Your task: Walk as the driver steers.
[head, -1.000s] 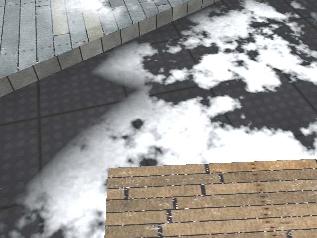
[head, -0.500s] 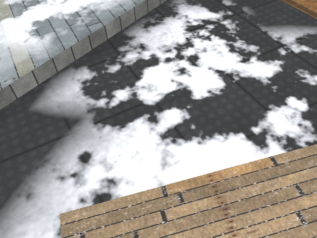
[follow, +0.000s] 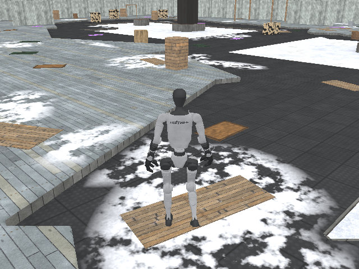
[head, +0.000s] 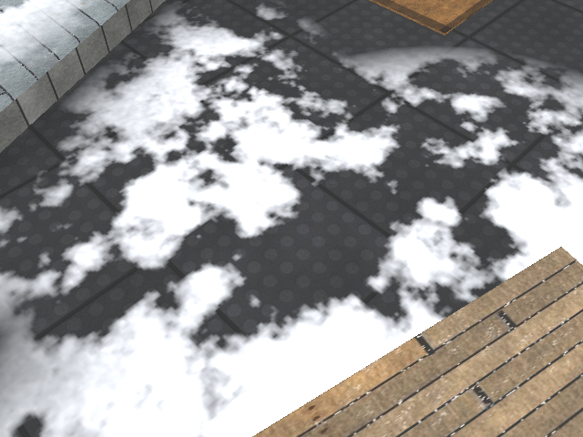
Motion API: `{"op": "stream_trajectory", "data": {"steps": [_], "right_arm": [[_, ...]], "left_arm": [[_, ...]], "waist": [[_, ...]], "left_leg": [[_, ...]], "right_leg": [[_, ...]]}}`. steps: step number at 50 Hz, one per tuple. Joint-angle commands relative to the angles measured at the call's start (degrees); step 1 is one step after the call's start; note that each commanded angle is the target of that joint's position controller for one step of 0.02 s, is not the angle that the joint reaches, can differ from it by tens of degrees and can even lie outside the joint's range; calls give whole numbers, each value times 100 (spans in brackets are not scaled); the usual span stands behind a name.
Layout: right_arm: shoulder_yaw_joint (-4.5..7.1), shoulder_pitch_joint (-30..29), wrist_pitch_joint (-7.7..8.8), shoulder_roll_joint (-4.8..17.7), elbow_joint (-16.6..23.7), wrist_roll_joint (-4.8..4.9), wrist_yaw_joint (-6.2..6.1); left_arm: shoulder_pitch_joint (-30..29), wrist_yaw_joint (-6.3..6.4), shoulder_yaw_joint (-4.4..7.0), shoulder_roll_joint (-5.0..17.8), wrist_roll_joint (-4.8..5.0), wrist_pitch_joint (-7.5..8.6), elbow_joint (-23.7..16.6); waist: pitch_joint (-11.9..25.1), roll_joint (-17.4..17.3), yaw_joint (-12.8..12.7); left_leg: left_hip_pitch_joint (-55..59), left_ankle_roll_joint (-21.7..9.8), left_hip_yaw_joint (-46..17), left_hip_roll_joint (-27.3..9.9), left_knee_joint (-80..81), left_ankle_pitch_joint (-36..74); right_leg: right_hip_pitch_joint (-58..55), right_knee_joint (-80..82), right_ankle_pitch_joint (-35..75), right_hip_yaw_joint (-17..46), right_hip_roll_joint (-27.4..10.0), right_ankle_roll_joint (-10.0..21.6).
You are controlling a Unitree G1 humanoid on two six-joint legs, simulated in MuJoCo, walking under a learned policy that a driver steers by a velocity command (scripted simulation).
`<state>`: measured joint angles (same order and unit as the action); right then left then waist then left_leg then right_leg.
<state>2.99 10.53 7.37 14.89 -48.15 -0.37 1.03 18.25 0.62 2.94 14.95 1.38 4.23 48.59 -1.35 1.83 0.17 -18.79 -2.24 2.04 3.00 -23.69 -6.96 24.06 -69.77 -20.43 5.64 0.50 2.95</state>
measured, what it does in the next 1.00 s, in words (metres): walks ahead, turning left: right foot, then left foot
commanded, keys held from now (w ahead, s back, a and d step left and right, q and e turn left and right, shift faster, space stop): w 0.20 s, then w+q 0.76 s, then w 0.04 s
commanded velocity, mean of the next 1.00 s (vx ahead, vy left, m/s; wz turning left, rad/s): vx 0.50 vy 0.00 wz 0.27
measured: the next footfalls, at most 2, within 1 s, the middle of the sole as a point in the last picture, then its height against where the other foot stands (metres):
right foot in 0.34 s outside the picture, level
left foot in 0.90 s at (249, 386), level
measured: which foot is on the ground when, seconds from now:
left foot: down 0.00-0.36, up 0.38-0.88, down 0.90-1.00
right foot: up 0.00-0.32, down 0.34-0.88, up 0.90-1.00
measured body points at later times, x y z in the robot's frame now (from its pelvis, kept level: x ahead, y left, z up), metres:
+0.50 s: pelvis +0.26 -0.07 +0.00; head +0.28 -0.08 +0.45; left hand +0.38 +0.20 -0.10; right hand +0.33 -0.34 -0.14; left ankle +0.20 +0.08 -0.65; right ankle +0.30 -0.16 -0.74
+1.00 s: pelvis +0.51 +0.03 -0.02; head +0.54 +0.05 +0.43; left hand +0.48 +0.32 -0.14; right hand +0.75 -0.16 -0.11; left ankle +0.55 +0.11 -0.74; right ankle +0.41 -0.16 -0.63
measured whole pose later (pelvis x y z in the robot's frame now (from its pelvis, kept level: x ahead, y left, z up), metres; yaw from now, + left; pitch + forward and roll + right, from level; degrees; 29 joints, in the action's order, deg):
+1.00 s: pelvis +0.51 +0.03 -0.02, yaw +22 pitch +2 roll +0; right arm 4.4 8.8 3.0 16.1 -40.9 1.0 2.4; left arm 15.0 0.4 3.3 15.9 1.5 6.4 47.5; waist -3.4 0.2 -0.8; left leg -24.9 -5.9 2.4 4.3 -34.2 -10.3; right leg 18.2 -70.8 -25.1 -0.4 -2.9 -0.4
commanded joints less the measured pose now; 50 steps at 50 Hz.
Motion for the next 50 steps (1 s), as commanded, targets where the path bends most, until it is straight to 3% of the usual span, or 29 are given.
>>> {"op": "stream_trajectory", "data": {"steps": [1,5,9,12,14,16,17,18,19,20,21,22,23,24,25,28,34,39,40,42,43,44,45,46,47,48,49,50], "right_arm": [[69,235,61,412,107,-4,33],[160,479,43,800,-47,74,-8],[163,775,-55,947,-162,154,-31],[137,1157,-135,960,-320,216,-24],[146,1187,-202,1032,-350,227,-41],[140,1062,-269,1085,-323,215,-69],[66,1017,-263,883,-270,161,-71],[-98,984,-226,421,-45,-11,-73],[-192,1623,-121,8,-9,207,-76],[-21,1424,-93,700,-99,325,-103],[48,1037,-103,838,2,351,-107],[52,883,-157,723,4,294,-135],[89,797,-229,659,21,214,-150],[99,832,-294,566,14,198,-126],[84,935,-359,412,43,225,-96],[104,641,-486,324,203,223,-78],[56,-373,-474,201,626,147,85],[15,-1197,-460,165,1103,172,260],[29,-1238,-463,195,1179,178,291],[118,-1020,-488,358,1252,182,313],[209,-589,-505,512,1189,195,302],[365,225,-510,770,1001,213,267],[585,1191,-550,1209,745,197,152],[698,1230,-557,1887,710,211,52],[593,1377,-456,1697,924,124,75],[480,1256,-384,1261,864,82,99],[401,931,-341,980,867,131,97],[326,455,-325,746,956,135,97]], "left_arm": [[160,-17,56,207,-25,56,-411],[-552,-32,-49,108,-130,61,-727],[-1308,-105,-95,141,-80,114,-916],[-1831,-163,-76,251,-26,145,-1139],[-1866,-204,-25,392,-13,198,-1220],[-1191,-188,117,632,-40,241,-1044],[-312,-132,272,939,-76,252,-817],[769,-56,414,1476,-168,215,-696],[939,-99,435,1627,-216,157,-599],[703,-135,292,1041,-181,192,-662],[318,-148,193,743,-139,221,-719],[-115,-181,135,574,-140,244,-736],[-396,-198,100,410,-145,263,-730],[-466,-213,96,353,-182,302,-683],[-543,-200,131,426,-203,322,-618],[-431,-118,196,512,-222,367,-449],[-176,25,279,777,-195,266,-215],[237,51,334,936,-88,97,-1],[224,52,347,986,-66,58,10],[101,80,388,1171,-35,-11,-30],[35,101,409,1258,-20,-58,-56],[-89,116,411,1306,7,-104,-88],[-93,141,374,1244,-30,-80,-170],[332,67,117,343,-265,54,-475],[51,-14,76,528,-60,341,-655],[-610,-66,164,847,151,471,-844],[-643,-57,128,792,133,518,-831],[-588,-5,150,789,-9,499,-711]], "waist": [[302,-519,-86],[67,-435,16],[-31,-527,267],[-144,-583,418],[-154,-636,307],[147,-632,-150],[687,-464,-548],[1636,504,-910],[2147,1965,-583],[1566,1036,-652],[1003,728,-532],[700,332,-333],[433,311,-190],[279,427,-101],[324,534,49],[115,168,66],[-238,54,-222],[-492,41,-468],[-468,81,-426],[-156,304,-180],[135,422,89],[563,378,569],[1060,62,1017],[1355,-1565,414],[2413,-1259,571],[1714,-800,728],[1150,-476,483],[799,-127,196]], "left_leg": [[1018,-1172,-1818,-1576,1455,165],[823,-1260,-1280,-1607,1773,534],[793,-998,-717,-1377,1679,641],[1078,-904,-886,-1535,1458,429],[1286,-812,-1102,-1675,1208,304],[1194,-618,-1062,-1525,466,915],[763,-423,-785,-1169,-664,1175],[-402,-141,-356,-664,-2708,-443],[-2173,12,-460,-69,-4328,-2562],[-2611,-19,-1001,-372,-5017,-2348],[-2724,-81,-963,-592,-5049,-1797],[-2458,-27,-902,-810,-4842,-1331],[-2313,-7,-902,-946,-4563,-1011],[-1972,-3,-928,-1043,-4424,-810],[-1892,49,-857,-1034,-4392,-659],[-2208,113,-934,-1052,-4133,-213],[-2324,91,-549,-949,-2357,1028],[-2476,-141,-70,-859,-1579,592],[-2353,-220,56,-782,-1488,339],[-1634,-434,418,-417,-1441,-229],[-1026,-565,572,-169,-1439,-500],[101,-757,647,101,-1086,-314],[1850,-1010,55,-39,-817,-65],[3744,-1869,-2912,-1591,-510,-433],[4322,-2495,-5246,-2317,567,-1244],[3996,-2097,-4454,-2140,740,-921],[3142,-1840,-3542,-1921,687,-430],[2239,-1621,-2891,-1686,698,193]], "right_leg": [[1062,290,274,85,-652,18],[1294,1659,993,-168,-837,-123],[871,3010,2005,-466,-610,-180],[724,3546,1989,-490,-478,-156],[488,3888,1693,-477,-377,-65],[-611,4262,1505,-615,-178,62],[-1871,4267,1516,-417,-386,237],[-3483,4268,1513,972,-1725,605],[-4534,5088,372,3267,-2657,1334],[-3966,5287,11,3136,-2478,1178],[-3342,5322,296,2211,-2276,961],[-2694,5501,805,1558,-2006,840],[-2267,5721,1076,1043,-1780,762],[-1893,5794,1830,553,-1615,648],[-1811,5929,1973,351,-1621,731],[-1764,6112,2602,-265,-1620,784],[-2032,6272,2501,-1203,-1559,640],[-2838,5941,2869,-1579,-1781,522],[-2951,5762,3279,-1661,-1806,473],[-3044,5074,5179,-1836,-1792,355],[-3024,4406,6076,-1905,-1753,297],[-2721,3316,6344,-2029,-1591,167],[-1535,1748,5155,-2032,-1362,-94],[1130,-383,-436,-1788,-341,-460],[1944,-1382,-1439,-215,164,-445],[2514,-1321,-892,49,-165,-292],[2384,-807,-361,-14,-453,-170],[1946,-307,-27,-65,-695,-179]]}}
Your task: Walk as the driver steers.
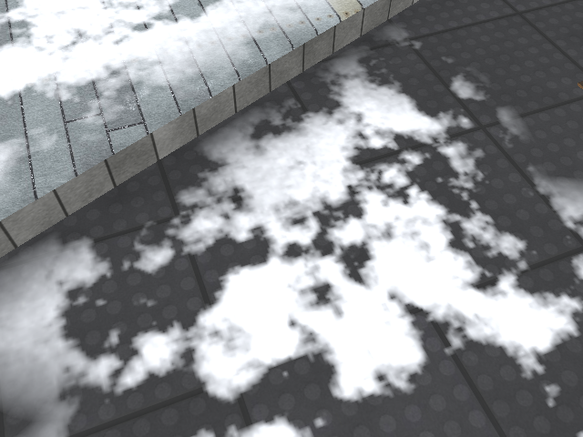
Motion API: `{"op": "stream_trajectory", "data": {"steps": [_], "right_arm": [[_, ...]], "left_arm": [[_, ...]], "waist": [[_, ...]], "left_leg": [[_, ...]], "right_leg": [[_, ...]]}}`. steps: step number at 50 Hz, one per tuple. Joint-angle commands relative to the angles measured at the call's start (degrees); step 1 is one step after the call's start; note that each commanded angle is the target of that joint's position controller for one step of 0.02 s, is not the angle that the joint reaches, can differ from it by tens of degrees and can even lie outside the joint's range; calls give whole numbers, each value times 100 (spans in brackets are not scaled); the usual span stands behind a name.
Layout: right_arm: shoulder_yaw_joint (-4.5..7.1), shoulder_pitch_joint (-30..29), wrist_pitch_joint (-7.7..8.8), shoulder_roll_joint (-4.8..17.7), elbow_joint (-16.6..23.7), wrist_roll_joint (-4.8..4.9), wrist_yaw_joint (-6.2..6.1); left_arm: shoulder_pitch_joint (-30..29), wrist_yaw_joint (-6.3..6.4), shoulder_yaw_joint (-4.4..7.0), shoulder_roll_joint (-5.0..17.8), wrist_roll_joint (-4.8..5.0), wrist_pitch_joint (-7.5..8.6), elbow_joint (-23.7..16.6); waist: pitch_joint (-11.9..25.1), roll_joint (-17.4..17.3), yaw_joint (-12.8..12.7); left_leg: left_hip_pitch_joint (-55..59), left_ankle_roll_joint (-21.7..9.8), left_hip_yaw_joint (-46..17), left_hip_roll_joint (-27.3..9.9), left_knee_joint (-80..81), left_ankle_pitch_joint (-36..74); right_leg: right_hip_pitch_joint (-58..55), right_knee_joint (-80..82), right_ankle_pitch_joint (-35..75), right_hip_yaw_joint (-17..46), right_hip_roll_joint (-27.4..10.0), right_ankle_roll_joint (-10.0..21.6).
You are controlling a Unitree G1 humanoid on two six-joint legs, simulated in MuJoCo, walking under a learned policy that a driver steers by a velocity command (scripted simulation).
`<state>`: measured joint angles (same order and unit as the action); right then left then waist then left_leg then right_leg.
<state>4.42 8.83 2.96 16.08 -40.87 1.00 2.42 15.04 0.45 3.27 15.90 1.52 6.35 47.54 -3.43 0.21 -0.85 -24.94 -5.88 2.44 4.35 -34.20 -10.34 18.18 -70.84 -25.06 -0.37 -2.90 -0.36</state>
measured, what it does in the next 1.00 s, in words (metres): walks ahead, turning right: right foot, then left foot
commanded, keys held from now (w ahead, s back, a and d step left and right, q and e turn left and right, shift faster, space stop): w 0.02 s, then w+e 0.72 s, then w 0.26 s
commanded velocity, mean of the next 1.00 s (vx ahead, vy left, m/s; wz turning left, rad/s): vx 0.50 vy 0.00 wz -0.27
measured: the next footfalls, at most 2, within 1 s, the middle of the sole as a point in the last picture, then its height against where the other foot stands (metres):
right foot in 0.48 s outside the picture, level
left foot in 0.92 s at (306, 318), level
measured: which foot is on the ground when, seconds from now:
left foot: down 0.00-0.48, up 0.50-0.90, down 0.92-1.00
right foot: up 0.00-0.46, down 0.48-0.94, up 0.96-1.00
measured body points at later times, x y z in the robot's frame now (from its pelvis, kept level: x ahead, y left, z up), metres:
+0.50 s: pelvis +0.29 -0.05 -0.01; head +0.33 -0.05 +0.44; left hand +0.51 +0.17 -0.10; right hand +0.29 -0.34 -0.13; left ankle +0.08 +0.06 -0.69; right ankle +0.39 -0.14 -0.72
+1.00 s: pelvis +0.57 -0.06 +0.00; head +0.60 -0.06 +0.45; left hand +0.73 +0.18 -0.12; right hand +0.67 -0.36 -0.07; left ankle +0.68 +0.01 -0.72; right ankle +0.40 -0.14 -0.67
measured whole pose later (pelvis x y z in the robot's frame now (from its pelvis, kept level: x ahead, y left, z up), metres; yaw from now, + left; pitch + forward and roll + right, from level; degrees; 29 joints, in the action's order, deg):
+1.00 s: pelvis +0.57 -0.06 +0.00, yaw -20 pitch +3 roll +0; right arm 2.3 7.5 7.0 15.3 -38.9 -0.2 1.2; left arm 20.3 0.0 3.2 16.7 1.5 2.9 42.4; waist 1.0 1.7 -2.1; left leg -25.3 -1.8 0.0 1.9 -31.7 -9.8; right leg 15.1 -54.7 -27.2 9.0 4.6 2.0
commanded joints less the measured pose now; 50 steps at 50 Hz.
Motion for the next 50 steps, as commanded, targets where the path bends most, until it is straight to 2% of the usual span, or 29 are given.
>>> {"op": "stream_trajectory", "data": {"steps": [1,2,4,7,10,12,18,19,21,22,23,24,25,26,27,28,29,30,32,34,37,39,42,44,46,47,48,49,50], "right_arm": [[93,333,128,386,315,-60,-52],[88,261,147,413,330,-122,-63],[92,373,228,472,202,-88,-71],[107,658,276,619,-10,-101,-147],[73,769,277,626,-116,-115,-199],[69,870,288,689,-208,-120,-219],[82,1143,157,741,-507,-109,-269],[88,1105,116,771,-510,-103,-290],[118,941,42,925,-440,-96,-361],[130,894,-6,1006,-408,-97,-403],[124,768,-41,1044,-367,-80,-438],[57,759,16,948,-233,-133,-471],[-203,1323,197,140,-42,-230,-342],[-121,1092,448,664,-41,-120,-202],[-86,519,554,822,184,115,-136],[-131,272,596,721,290,60,-136],[-82,158,563,755,290,-97,-182],[-58,262,489,731,311,-163,-196],[-70,529,358,624,322,-178,-223],[-131,292,285,459,395,-206,-268],[-209,-349,290,291,526,-206,-261],[-206,-616,325,320,556,-130,-217],[-142,-860,408,485,652,-95,-141],[-71,-748,455,603,667,-86,-120],[46,-41,489,770,519,-136,-160],[133,759,510,1058,449,-206,-199],[315,1494,435,1631,186,-236,-188],[241,1738,398,1214,84,-62,-132],[131,1470,379,856,128,-37,-142]], "left_arm": [[-150,29,169,740,-119,199,-532],[43,3,179,721,-117,102,-498],[148,-6,160,581,-142,-44,-434],[-363,12,103,430,-138,-145,-577],[-728,-59,66,357,-86,-118,-643],[-1065,-120,30,294,-49,-92,-733],[-1674,-361,-23,235,-12,-57,-1110],[-1666,-408,-23,239,-18,-50,-1162],[-1364,-446,44,381,-46,-76,-1195],[-920,-438,128,546,-58,-101,-1135],[-76,-398,266,806,-56,-110,-962],[857,-304,412,1244,-90,-150,-823],[936,-258,504,1648,-45,-142,-910],[1075,-234,365,1164,-33,-171,-842],[872,-196,299,913,-78,-192,-899],[479,-197,269,832,-81,-195,-966],[138,-189,215,667,-77,-193,-1057],[-54,-169,183,652,-132,-210,-1157],[-222,-135,217,729,-114,-210,-1212],[-168,-79,265,882,-95,-206,-1191],[47,-14,309,994,-24,-262,-1108],[297,-5,281,934,-20,-293,-1010],[582,-21,241,847,-13,-306,-867],[556,-29,245,878,-49,-320,-843],[452,-40,183,704,-80,-326,-878],[398,-50,76,442,-136,-300,-981],[1181,-46,-31,133,-11,-220,-1025],[1077,-33,9,484,41,-182,-986],[453,-35,110,854,69,-183,-1052]], "waist": [[844,56,98],[839,-181,-39],[704,-129,-84],[421,-172,85],[316,-276,282],[193,-286,448],[-76,-253,646],[-30,-289,590],[336,-523,343],[651,-638,86],[1078,-559,-392],[1699,-58,-799],[2407,1583,-351],[2814,967,-630],[1981,668,-660],[1257,-71,-381],[929,-322,-174],[681,-222,31],[535,86,250],[453,133,209],[463,303,-74],[549,446,-267],[531,528,-374],[496,653,-251],[740,683,151],[1382,236,518],[2143,-1492,406],[1978,-1547,570],[1159,-860,671]], "left_leg": [[2285,-1106,-2463,-1615,1896,1072],[1900,-1173,-2328,-1649,2008,1495],[1536,-1157,-1780,-1563,2183,2173],[1525,-929,-1139,-1401,2374,2513],[1703,-568,-641,-1221,2496,2156],[1877,-413,-493,-1278,2601,1859],[3220,-365,-236,-1762,2206,2526],[3353,-328,-170,-1807,2005,3041],[3432,-203,23,-1777,1285,5054],[3391,-140,106,-1734,622,5990],[2966,7,272,-1570,-491,6084],[1618,215,376,-1354,-2208,4395],[-1109,741,81,90,-4727,-1057],[-1876,598,-1094,-97,-5172,-1893],[-2236,517,-1102,-432,-4989,-1582],[-2130,477,-971,-673,-4320,-1248],[-1808,518,-884,-867,-3699,-1082],[-1441,587,-831,-942,-3506,-1005],[-1091,790,-717,-1008,-2893,-1022],[-884,957,-524,-935,-2084,-547],[-424,1018,-456,-686,-710,858],[-247,1010,-457,-560,-148,1446],[-235,817,-568,-557,328,1308],[-36,617,-517,-527,526,866],[987,309,-459,-555,798,689],[2181,-68,-1226,-1333,745,732],[4165,-1106,-3557,-2491,1056,-210],[4292,-1238,-4777,-2753,1678,-1689],[3671,-950,-4125,-2535,1761,-1979]], "right_leg": [[2106,109,701,538,-522,154],[1783,231,797,529,-582,96],[1652,597,993,407,-633,-29],[2105,1364,1930,308,-642,-97],[2090,2429,3074,236,-509,12],[2054,3011,3504,165,-380,96],[2690,3731,2820,91,-80,339],[2619,3776,2535,-21,0,408],[1919,3742,1904,-417,349,599],[1286,3711,1654,-563,569,727],[72,4066,1972,-550,737,928],[-1760,4167,2300,666,-58,1326],[-4029,4572,1938,4029,-1637,2656],[-4401,5110,1350,4646,-1650,2586],[-3825,5145,1263,3705,-1424,2222],[-2766,5281,1704,3054,-1176,2001],[-1991,5398,2224,2629,-970,1860],[-1323,5599,2550,2411,-834,1887],[-590,5761,2996,2121,-685,1951],[-97,5816,3160,1672,-446,1834],[166,5678,2680,1347,-113,1501],[-63,5564,2292,1419,-171,1381],[-626,5211,1893,1830,-454,1276],[-891,4938,1934,2093,-605,1169],[-849,4230,2593,1972,-324,929],[-366,2856,2276,1557,3,702],[1576,811,551,778,806,250],[2608,-45,-751,991,697,187],[2944,-377,-319,1079,432,233]]}}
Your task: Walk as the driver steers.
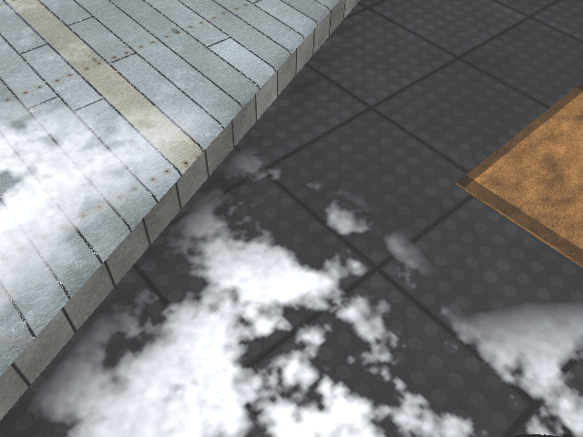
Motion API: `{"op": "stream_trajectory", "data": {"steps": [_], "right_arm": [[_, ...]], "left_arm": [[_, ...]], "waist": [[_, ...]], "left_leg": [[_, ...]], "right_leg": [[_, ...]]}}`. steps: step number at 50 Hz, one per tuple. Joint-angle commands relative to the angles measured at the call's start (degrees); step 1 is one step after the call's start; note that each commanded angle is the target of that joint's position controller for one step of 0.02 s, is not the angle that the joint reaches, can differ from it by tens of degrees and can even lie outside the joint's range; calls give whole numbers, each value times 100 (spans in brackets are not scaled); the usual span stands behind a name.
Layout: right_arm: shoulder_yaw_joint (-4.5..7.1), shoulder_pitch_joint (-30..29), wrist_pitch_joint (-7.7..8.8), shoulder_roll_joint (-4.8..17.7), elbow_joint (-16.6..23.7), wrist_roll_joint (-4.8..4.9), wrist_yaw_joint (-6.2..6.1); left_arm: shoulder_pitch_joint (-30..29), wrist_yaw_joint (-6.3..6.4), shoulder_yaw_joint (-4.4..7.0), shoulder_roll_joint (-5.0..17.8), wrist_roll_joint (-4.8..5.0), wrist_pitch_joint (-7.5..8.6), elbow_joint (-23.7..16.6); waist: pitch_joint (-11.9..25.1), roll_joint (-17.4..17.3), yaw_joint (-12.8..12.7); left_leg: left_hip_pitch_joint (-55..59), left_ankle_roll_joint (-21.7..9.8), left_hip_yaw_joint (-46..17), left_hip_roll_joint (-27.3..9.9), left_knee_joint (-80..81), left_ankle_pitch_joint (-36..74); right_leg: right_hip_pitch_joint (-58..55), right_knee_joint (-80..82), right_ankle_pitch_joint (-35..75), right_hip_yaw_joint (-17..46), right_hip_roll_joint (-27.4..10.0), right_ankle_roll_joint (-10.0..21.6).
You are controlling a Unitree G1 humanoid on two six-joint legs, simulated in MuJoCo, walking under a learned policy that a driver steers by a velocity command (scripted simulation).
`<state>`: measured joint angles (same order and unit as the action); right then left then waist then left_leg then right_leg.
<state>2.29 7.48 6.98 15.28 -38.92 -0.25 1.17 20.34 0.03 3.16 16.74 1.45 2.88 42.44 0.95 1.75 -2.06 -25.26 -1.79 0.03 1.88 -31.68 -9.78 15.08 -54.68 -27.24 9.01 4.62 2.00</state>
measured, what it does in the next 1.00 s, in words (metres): walks ahead, turning left: right foot, then left foot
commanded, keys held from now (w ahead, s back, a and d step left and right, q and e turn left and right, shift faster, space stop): w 0.36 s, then w+q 0.64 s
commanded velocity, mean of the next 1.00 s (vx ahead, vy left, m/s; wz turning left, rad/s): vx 0.50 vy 0.00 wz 0.21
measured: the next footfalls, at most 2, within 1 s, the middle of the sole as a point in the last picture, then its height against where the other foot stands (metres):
right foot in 0.44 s outside the picture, level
left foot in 0.98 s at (249, 375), level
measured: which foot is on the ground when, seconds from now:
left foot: down 0.00-0.46, up 0.48-0.96, down 0.98-1.00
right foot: up 0.00-0.42, down 0.44-0.96, up 0.98-1.00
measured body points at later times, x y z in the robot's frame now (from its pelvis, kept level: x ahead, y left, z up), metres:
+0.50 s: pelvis +0.26 -0.04 +0.00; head +0.29 -0.05 +0.45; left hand +0.49 +0.19 -0.06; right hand +0.25 -0.32 -0.13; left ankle +0.10 +0.10 -0.68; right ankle +0.35 -0.14 -0.73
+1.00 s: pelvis +0.51 +0.02 -0.01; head +0.55 +0.04 +0.44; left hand +0.46 +0.30 -0.14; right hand +0.78 -0.17 -0.09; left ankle +0.60 +0.13 -0.73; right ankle +0.36 -0.15 -0.70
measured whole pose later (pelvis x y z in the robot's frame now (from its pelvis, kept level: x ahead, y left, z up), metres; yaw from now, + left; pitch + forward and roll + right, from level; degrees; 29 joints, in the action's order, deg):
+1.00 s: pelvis +0.51 +0.02 -0.01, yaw +17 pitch +2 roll -1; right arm 3.6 4.7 1.5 15.7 -37.2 1.4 2.7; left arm 18.2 0.8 4.5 17.0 0.6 2.6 49.0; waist -3.1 -0.5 -2.4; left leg -29.6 -5.6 3.1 0.3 -36.1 -7.7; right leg 0.2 -37.9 -27.7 -13.4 -5.2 -2.5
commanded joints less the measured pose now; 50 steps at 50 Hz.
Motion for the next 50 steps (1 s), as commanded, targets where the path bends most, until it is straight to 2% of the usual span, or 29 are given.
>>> {"op": "stream_trajectory", "data": {"steps": [1,2,4,5,6,9,12,16,19,20,21,22,23,24,25,26,27,28,29,31,34,36,39,44,46,47,48,49,50], "right_arm": [[272,1279,-69,785,3,30,-23],[228,1054,-88,702,-2,3,-15],[170,870,-74,552,-10,-23,-6],[164,879,-67,538,-42,-7,1],[201,917,-55,687,-96,18,-7],[252,1049,-88,869,-253,56,-53],[258,1239,-143,966,-412,116,-78],[259,1584,-225,1031,-641,163,-78],[292,1630,-314,1117,-747,185,-111],[303,1550,-345,1168,-753,189,-124],[286,1474,-365,1146,-742,195,-137],[202,1402,-348,950,-656,127,-139],[18,1772,-256,374,-458,36,-126],[-9,2008,-157,393,-511,149,-108],[160,1586,-142,933,-487,285,-100],[178,1195,-153,952,-386,285,-99],[186,1012,-198,869,-362,220,-115],[221,1036,-277,809,-380,169,-129],[213,1171,-356,683,-421,178,-124],[204,1231,-478,493,-440,194,-134],[219,873,-527,441,-286,145,-139],[191,602,-492,367,-200,151,-66],[127,-68,-461,253,30,132,57],[135,-685,-478,337,461,138,207],[219,-496,-507,493,537,128,230],[308,-83,-531,640,480,134,221],[462,752,-541,884,276,156,179],[671,1766,-589,1333,21,160,73],[773,1686,-563,2017,15,210,8]], "left_arm": [[-539,15,104,706,-20,151,-648],[-671,0,94,611,-83,161,-732],[-556,-31,103,480,-102,142,-692],[-481,-29,88,367,-107,117,-636],[-499,-35,57,293,-97,109,-664],[-1021,-38,-16,150,-140,139,-771],[-1532,-93,-58,63,-109,183,-844],[-2120,-189,-39,124,-35,229,-1021],[-2184,-254,13,255,-41,280,-1116],[-1907,-247,68,350,-58,301,-1062],[-1280,-211,176,529,-94,310,-881],[-336,-145,308,843,-160,307,-679],[481,-75,446,1433,-285,262,-604],[671,-89,396,1223,-218,212,-512],[394,-80,277,843,-165,203,-500],[33,-73,207,646,-137,202,-510],[-336,-96,147,476,-151,220,-490],[-590,-118,112,343,-183,269,-476],[-725,-134,122,322,-215,320,-434],[-862,-131,162,351,-221,409,-321],[-753,-71,223,467,-250,444,-119],[-741,-25,246,553,-240,409,-37],[-519,28,291,726,-194,346,101],[-222,47,376,949,-51,154,346],[-308,77,417,1116,-10,80,348],[-363,97,434,1188,9,34,334],[-469,117,420,1189,37,-9,307],[-432,145,345,1035,-40,16,233],[38,65,65,163,-274,158,-106]], "waist": [[312,-514,705],[5,-563,547],[-84,-777,320],[-24,-707,275],[-43,-862,241],[-99,-606,371],[-168,-613,561],[-329,-644,749],[-369,-693,618],[-243,-707,402],[122,-624,50],[822,-461,-380],[1803,735,-475],[2321,1486,-461],[1401,836,-484],[799,574,-354],[379,335,-163],[132,419,29],[39,501,169],[-83,374,317],[-227,170,279],[-298,152,212],[-486,36,-67],[-672,52,-207],[-380,250,11],[-85,346,276],[340,257,764],[870,-148,1213],[1227,-1756,556]], "left_leg": [[3040,-1121,-3108,-1980,1576,-1551],[2511,-1163,-2714,-1822,1701,-981],[1925,-1070,-2073,-1470,1935,-179],[1847,-1050,-1830,-1362,2027,81],[1746,-1154,-1709,-1434,2079,450],[1766,-1141,-1196,-1377,2201,1135],[1783,-989,-793,-1251,2208,1212],[2082,-907,-786,-1415,2070,1081],[2443,-782,-934,-1611,1741,1476],[2439,-712,-918,-1566,1427,2038],[2283,-592,-747,-1336,751,2760],[1553,-398,-534,-1038,-455,2428],[-539,10,-84,-282,-2684,192],[-1532,81,-634,10,-3818,-2372],[-2000,69,-812,-312,-4290,-2057],[-2020,55,-650,-560,-4184,-1548],[-1816,87,-578,-727,-3911,-1167],[-1539,112,-612,-870,-3675,-874],[-1210,137,-624,-937,-3591,-687],[-1123,202,-630,-941,-3478,-424],[-1494,258,-736,-936,-2900,294],[-1447,238,-607,-911,-2162,899],[-1328,156,-239,-848,-1256,1364],[-1529,-140,120,-715,-554,647],[-921,-352,468,-375,-497,52],[-319,-485,632,-135,-478,-210],[830,-672,728,147,-115,9],[2636,-961,-5,-117,64,188],[4525,-1979,-3200,-1629,494,-638]], "right_leg": [[3148,-1862,320,-122,-553,17],[3081,-1522,649,-217,-716,-7],[2547,-1013,977,-335,-944,-57],[2427,-892,1060,-436,-953,-64],[2423,-618,1110,-498,-979,-118],[2433,431,1759,-631,-1027,-226],[2136,1459,2626,-751,-921,-242],[1920,2149,2871,-831,-761,-162],[1664,2509,2381,-827,-678,53],[1185,2678,2281,-905,-567,137],[225,2879,2342,-1020,-438,267],[-1320,2671,2524,-650,-873,507],[-3634,2631,2305,1378,-2418,1173],[-3933,3411,1327,3102,-2982,1617],[-3240,3580,845,2474,-2751,1350],[-2460,3722,955,1676,-2523,1144],[-1717,3961,1278,1136,-2274,1037],[-1177,4197,1589,691,-2088,961],[-790,4388,1876,371,-2000,929],[-495,4632,2459,-163,-1968,969],[-651,4712,3094,-768,-1934,948],[-750,4741,3183,-1178,-1841,863],[-951,4774,3123,-1546,-1886,777],[-1955,4351,3769,-1813,-2179,629],[-2149,3659,5609,-1996,-2163,499],[-2145,2982,6495,-2084,-2111,426],[-1819,1865,6720,-2258,-1908,268],[-536,227,5409,-2271,-1674,10],[2201,-1855,-1,-1945,-540,-366]]}}
Velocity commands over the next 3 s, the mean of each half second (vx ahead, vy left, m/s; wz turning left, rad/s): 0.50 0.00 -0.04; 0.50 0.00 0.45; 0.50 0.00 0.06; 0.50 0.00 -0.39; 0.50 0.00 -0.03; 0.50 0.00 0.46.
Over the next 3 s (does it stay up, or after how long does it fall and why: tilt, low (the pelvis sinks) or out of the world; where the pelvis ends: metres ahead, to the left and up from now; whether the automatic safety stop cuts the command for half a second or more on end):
stays up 1.56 0.12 0.01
